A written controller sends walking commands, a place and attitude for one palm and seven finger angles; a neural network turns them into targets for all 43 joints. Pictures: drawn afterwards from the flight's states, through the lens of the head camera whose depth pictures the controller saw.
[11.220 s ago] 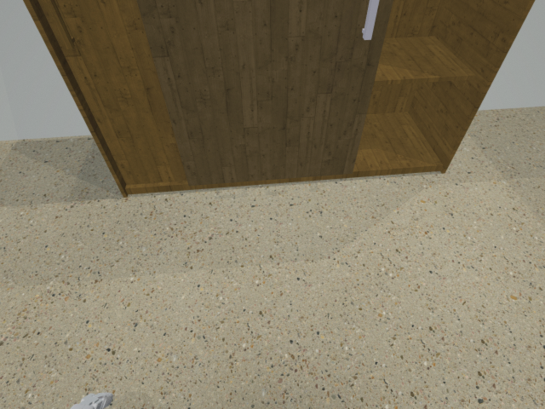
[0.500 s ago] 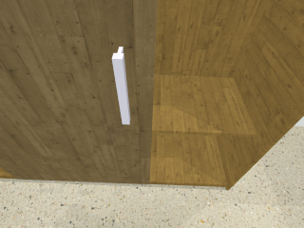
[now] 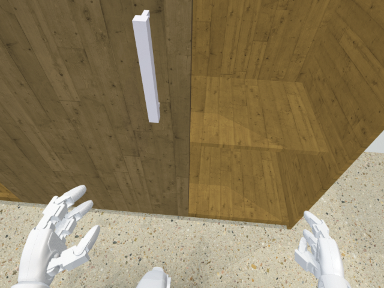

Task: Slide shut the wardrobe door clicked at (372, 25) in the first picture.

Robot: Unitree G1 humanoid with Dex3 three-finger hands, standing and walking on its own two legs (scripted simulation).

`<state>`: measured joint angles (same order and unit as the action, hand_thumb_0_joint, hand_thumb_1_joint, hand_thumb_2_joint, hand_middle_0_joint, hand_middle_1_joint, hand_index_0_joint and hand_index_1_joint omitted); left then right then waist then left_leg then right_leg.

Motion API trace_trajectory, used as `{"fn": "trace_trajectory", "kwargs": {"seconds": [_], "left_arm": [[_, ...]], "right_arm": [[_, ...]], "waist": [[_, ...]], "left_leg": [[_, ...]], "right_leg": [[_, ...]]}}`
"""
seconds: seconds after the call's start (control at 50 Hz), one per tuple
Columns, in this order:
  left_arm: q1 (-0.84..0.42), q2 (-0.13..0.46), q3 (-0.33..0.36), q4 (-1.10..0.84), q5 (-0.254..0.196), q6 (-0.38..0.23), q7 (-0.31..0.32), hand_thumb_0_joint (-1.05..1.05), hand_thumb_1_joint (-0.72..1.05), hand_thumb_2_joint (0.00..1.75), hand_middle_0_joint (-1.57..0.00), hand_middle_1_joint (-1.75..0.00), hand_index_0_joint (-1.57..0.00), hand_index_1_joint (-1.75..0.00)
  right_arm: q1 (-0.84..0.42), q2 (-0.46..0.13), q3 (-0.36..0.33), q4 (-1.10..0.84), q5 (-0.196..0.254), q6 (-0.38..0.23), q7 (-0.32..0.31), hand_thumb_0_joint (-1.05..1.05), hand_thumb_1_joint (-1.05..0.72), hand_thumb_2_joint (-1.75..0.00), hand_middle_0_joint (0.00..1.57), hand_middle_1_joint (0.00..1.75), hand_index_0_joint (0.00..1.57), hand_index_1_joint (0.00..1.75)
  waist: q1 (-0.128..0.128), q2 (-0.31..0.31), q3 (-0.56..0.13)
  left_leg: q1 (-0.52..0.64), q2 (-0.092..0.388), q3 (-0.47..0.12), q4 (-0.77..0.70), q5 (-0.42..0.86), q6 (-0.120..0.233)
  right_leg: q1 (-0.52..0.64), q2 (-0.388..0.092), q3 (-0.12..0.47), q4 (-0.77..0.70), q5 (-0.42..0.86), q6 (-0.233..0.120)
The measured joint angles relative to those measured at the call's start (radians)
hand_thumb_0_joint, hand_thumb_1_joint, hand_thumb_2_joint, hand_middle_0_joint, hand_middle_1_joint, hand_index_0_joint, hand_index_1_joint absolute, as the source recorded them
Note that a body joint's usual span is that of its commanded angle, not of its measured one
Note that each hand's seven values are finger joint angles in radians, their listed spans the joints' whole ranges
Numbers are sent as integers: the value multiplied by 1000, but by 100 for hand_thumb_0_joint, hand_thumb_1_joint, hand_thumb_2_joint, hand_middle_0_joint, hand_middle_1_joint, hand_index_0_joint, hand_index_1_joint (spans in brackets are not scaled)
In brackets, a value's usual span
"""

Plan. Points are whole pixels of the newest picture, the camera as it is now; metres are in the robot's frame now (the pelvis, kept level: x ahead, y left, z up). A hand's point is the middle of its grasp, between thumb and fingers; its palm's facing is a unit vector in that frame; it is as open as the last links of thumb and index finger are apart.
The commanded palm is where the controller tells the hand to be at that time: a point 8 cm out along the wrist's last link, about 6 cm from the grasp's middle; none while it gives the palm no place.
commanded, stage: raise the hand with hooked fingers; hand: left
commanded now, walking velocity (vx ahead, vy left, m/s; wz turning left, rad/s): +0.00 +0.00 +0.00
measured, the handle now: (150, 72) +0.52 +0.15 +0.18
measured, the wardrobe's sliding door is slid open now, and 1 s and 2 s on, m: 0.51 0.51 0.51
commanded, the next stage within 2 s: move the hooked fingers beside the handle in 1.60 s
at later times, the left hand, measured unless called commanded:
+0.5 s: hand (62, 192) +0.25 +0.25 +0.11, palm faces +0.01 -1.00 -0.07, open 12.1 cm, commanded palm +0.22 +0.31 +0.12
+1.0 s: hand (20, 149) +0.28 +0.31 +0.18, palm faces +0.07 -0.99 -0.08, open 13.9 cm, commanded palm +0.25 +0.36 +0.19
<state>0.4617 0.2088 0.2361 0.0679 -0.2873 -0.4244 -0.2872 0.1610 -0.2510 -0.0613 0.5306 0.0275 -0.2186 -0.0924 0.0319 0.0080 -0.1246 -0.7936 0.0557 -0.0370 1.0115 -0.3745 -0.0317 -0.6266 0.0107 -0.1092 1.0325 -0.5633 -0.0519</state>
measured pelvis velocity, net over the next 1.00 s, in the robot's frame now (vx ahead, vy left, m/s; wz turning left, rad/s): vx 0.02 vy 0.04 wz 0.01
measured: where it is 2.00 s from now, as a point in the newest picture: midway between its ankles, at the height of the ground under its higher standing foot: outside the picture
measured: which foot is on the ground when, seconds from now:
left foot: down 0.00-1.00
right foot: down 0.00-1.00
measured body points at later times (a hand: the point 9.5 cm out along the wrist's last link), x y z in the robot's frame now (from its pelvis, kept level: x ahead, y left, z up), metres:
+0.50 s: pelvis +0.01 +0.03 +0.03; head +0.04 +0.02 +0.48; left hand +0.24 +0.31 +0.12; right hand +0.14 -0.24 -0.05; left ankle +0.07 +0.15 -0.67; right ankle -0.02 -0.08 -0.67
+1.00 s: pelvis +0.02 +0.04 +0.06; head +0.01 +0.04 +0.51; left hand +0.27 +0.36 +0.19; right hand +0.20 -0.18 -0.01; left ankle +0.07 +0.15 -0.67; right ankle -0.02 -0.08 -0.67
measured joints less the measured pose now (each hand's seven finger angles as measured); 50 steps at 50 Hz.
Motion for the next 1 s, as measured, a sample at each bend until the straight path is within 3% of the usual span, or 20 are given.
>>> {"fn": "trace_trajectory", "kwargs": {"seconds": [0.08, 0.16, 0.24, 0.34, 0.44, 0.58, 0.8, 1.0], "left_arm": [[-64, 37, 21, -17, -30, -33, -44, 1, 42, 70, -23, -61, -24, -61], [-156, 78, 24, 17, -51, 49, -109, 1, 32, 66, -24, -67, -24, -67], [-180, 100, 56, 48, -64, 144, -117, 0, 23, 62, -25, -73, -25, -73], [-163, 92, 100, 45, -76, 147, -89, 0, 12, 57, -26, -81, -26, -80], [-164, 89, 99, 31, -76, 127, -91, 0, 0, 52, -26, -88, -27, -88], [-192, 103, 90, -4, -64, 152, -78, 0, -16, 45, -28, -99, -28, -98], [-313, 149, 116, 5, -52, 287, -79, -1, -41, 34, -29, -114, -30, -114], [-421, 197, 166, 68, -53, 370, -118, -1, -49, 31, -30, -120, -30, -119]], "right_arm": [[19, 9, 40, 48, 4, -23, -15, 1, -90, -90, 20, 30, 20, 30], [46, 28, 77, 92, 13, -27, -19, 1, -90, -90, 20, 30, 20, 30], [87, 44, 87, 114, 14, -22, -15, 1, -90, -90, 20, 30, 20, 30], [132, 26, 66, 125, 14, -31, -8, 1, -90, -90, 21, 30, 20, 30], [143, -12, 45, 133, 18, -47, -6, 1, -90, -90, 20, 30, 20, 30], [111, -26, 47, 119, 22, -71, -10, 1, -90, -90, 20, 30, 20, 30], [53, 8, 107, 79, 25, -63, -8, 1, -90, -90, 20, 30, 20, 30], [56, 6, 132, 95, 29, -40, -20, 1, -90, -90, 21, 30, 20, 30]], "waist": [[6, 19, 16], [-9, 38, 33], [-37, 44, 33], [-51, 44, 36], [-45, 41, 50], [-35, 30, 61], [-10, 32, 68], [0, 42, 86]], "left_leg": [[-11, 5, -33, 16, 1, -2], [20, 8, -34, -19, 17, -1], [81, 10, -4, -94, 41, 1], [141, 5, 29, -169, 64, 7], [171, -5, 41, -202, 72, 21], [219, -19, 48, -238, 80, 39], [309, -36, 45, -310, 106, 53], [379, -41, 39, -374, 136, 53]], "right_leg": [[8, 12, -30, -7, 5, -8], [39, 17, -31, -48, 27, -7], [84, 15, -3, -113, 58, 3], [130, 7, 27, -183, 88, 18], [162, -3, 37, -225, 105, 32], [218, -16, 41, -279, 126, 49], [323, -27, 34, -376, 164, 64], [398, -29, 27, -448, 197, 64]]}}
